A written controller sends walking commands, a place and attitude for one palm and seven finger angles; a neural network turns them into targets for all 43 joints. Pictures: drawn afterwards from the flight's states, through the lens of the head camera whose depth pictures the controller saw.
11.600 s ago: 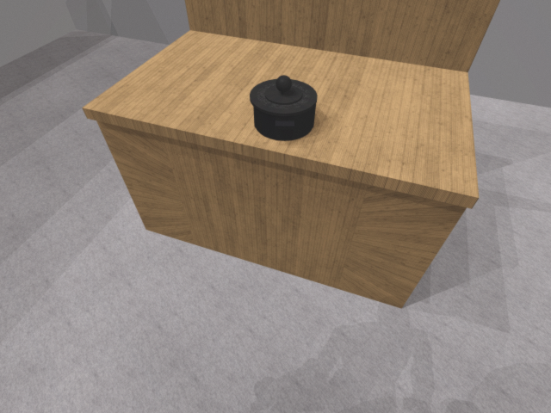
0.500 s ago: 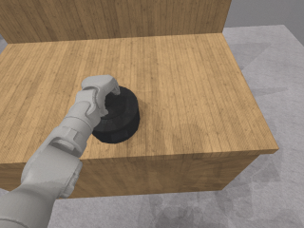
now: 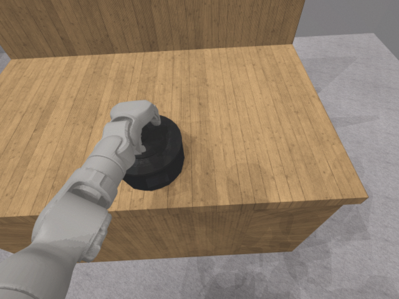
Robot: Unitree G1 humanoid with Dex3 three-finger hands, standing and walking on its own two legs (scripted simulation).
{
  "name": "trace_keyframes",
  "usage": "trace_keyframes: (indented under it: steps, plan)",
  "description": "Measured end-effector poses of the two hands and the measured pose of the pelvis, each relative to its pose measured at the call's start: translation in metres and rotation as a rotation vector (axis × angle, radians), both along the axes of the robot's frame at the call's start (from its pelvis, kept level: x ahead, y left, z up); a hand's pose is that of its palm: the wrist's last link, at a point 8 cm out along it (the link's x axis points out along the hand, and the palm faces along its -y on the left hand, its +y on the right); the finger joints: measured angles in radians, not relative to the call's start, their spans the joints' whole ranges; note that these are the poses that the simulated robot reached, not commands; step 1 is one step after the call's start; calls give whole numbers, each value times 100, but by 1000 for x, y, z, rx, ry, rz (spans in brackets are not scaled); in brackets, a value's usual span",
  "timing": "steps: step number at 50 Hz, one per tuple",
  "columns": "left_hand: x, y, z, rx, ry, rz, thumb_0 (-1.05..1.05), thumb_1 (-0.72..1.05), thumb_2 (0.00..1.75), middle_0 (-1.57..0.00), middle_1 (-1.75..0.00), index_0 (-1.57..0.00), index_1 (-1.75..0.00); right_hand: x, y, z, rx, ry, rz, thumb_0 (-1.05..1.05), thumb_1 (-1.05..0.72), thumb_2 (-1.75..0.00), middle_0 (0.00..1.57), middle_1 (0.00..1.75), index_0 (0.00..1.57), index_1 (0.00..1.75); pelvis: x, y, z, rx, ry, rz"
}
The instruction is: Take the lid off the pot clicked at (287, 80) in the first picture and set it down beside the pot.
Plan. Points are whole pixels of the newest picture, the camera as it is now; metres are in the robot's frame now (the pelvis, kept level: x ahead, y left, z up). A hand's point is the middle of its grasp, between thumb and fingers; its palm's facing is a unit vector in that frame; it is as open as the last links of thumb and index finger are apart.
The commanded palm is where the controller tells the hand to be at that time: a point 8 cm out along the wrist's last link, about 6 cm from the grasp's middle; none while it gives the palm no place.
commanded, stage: close the fingers and squeeze the knob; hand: left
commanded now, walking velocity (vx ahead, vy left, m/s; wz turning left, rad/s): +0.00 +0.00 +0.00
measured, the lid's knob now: (140, 132) +0.49 +0.12 +0.03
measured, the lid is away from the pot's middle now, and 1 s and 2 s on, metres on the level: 0.00 0.00 0.00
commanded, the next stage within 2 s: lift the lid straight up in 1.68 s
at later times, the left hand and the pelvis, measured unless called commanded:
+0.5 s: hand (138, 137) +0.45 +0.12 +0.05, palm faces -0.36 -0.04 -0.93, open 8.5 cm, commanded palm +0.45 +0.12 +0.11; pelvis +0.00 +0.00 +0.00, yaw +0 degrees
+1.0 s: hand (137, 136) +0.46 +0.12 +0.05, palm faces -0.36 -0.06 -0.93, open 7.1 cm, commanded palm +0.46 +0.13 +0.11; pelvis +0.00 +0.00 +0.00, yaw +0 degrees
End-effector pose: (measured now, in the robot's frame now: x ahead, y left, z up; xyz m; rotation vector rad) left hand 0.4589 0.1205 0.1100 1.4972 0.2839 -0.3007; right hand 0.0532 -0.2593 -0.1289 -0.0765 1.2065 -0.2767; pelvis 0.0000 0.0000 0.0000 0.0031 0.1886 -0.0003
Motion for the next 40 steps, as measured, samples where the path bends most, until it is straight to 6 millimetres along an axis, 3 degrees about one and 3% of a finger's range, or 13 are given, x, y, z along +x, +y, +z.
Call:
trace_keyframes:
  steps: [7, 15, 40]
  plan:
    - [-2, 3, 1, 5, -4, 14, 0, -12, 111, -61, -58, -62, -58, 2, -2, 1, -3, -12, 1, 1, -91, -90, 20, 30, 20, 30, -1, -1, 0, 0, -4, 0]
    - [-5, 4, 2, 10, 1, 6, 0, -2, 104, -57, -79, -57, -80, 0, -5, 2, -13, -9, 2, 1, -91, -90, 20, 30, 20, 30, -2, -1, 0, -1, -10, 4]
    - [-2, 4, 1, 2, 13, 9, 0, 23, 85, -64, -99, -67, -101, -10, -5, 2, -18, 8, -11, 1, -91, -90, 20, 30, 20, 30, -3, -1, 1, -1, -5, 0]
